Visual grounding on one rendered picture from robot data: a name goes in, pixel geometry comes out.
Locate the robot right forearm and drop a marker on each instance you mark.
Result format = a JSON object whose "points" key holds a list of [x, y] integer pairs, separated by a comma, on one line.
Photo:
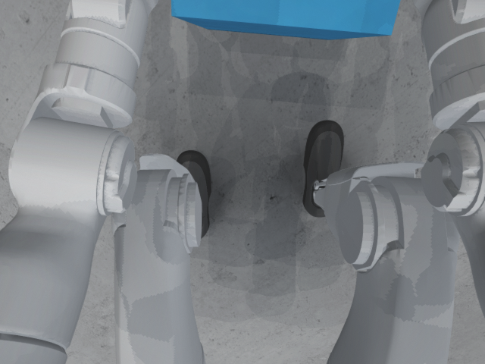
{"points": [[453, 34]]}

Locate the right robot foot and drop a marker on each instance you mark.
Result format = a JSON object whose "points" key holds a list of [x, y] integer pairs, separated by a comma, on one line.
{"points": [[323, 156]]}

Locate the carton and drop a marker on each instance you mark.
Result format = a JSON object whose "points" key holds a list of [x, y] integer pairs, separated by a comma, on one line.
{"points": [[314, 19]]}

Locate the robot left forearm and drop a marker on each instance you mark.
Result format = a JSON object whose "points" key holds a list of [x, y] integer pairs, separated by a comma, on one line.
{"points": [[92, 79]]}

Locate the right robot upper arm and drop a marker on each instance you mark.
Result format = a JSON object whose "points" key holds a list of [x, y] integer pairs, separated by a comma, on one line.
{"points": [[453, 180]]}

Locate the left robot upper arm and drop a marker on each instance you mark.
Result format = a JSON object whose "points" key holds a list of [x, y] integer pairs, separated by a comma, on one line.
{"points": [[67, 178]]}

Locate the left robot thigh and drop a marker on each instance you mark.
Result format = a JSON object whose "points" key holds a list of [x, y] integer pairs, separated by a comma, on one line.
{"points": [[153, 312]]}

